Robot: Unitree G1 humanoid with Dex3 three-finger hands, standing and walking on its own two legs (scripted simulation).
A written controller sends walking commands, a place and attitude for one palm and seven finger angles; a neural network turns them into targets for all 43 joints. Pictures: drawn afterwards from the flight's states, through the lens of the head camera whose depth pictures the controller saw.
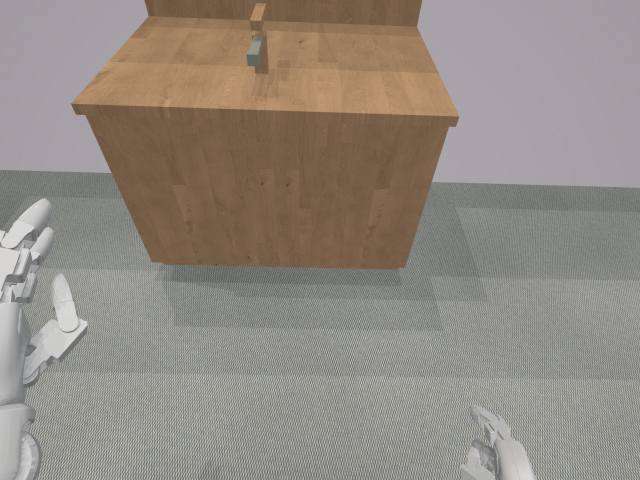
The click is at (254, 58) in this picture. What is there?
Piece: tap's lever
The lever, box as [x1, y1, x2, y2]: [246, 50, 259, 65]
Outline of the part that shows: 248,50 246,54 247,64 258,65 258,51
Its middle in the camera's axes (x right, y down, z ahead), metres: -0.17 -0.45 +0.96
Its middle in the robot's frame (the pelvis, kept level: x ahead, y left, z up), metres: +1.02 +0.24 +0.07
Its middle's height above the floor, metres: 0.84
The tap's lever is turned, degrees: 0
